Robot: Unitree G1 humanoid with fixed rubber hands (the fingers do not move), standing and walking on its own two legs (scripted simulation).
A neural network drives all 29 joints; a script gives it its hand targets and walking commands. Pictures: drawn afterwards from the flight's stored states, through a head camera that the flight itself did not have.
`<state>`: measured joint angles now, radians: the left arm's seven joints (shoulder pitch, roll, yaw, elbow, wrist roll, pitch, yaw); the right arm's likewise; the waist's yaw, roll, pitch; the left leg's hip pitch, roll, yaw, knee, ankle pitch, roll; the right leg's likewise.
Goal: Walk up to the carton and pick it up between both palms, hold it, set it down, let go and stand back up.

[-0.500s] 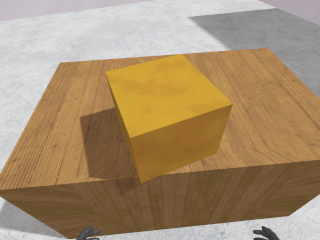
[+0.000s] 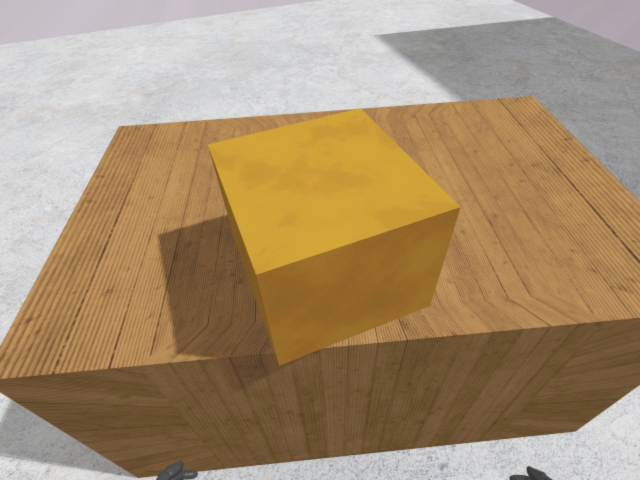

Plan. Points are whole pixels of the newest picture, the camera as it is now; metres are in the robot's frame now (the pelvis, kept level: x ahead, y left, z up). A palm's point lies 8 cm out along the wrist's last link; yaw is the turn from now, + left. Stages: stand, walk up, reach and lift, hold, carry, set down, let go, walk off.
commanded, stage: stand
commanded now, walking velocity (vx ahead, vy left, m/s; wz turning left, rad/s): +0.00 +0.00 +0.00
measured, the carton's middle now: (322, 227) +0.52 +0.04 +0.01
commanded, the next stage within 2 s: walk up in 0.10 s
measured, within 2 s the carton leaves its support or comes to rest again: neither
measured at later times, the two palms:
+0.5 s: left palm out of the picture +0.10 +0.27 -0.11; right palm out of the picture +0.13 -0.24 -0.10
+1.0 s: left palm out of the picture +0.08 +0.25 -0.11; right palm (537, 437) +0.22 -0.25 -0.09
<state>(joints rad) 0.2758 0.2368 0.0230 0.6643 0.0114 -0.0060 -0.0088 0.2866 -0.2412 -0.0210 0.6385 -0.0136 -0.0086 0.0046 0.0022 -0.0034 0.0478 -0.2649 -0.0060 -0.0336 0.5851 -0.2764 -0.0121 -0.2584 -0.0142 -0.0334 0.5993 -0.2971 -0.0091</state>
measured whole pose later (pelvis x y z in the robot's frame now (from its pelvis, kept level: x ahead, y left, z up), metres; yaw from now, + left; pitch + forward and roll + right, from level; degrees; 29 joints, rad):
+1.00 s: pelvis +0.04 -0.03 -0.01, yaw +15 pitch -2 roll +0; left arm 0.28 0.28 0.02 0.63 0.03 0.00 0.00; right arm 0.30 -0.26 -0.03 0.56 -0.03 0.01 -0.02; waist 0.01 -0.01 0.06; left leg -0.33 -0.06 -0.19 0.73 -0.34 -0.02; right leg -0.22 -0.02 -0.11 0.68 -0.43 -0.03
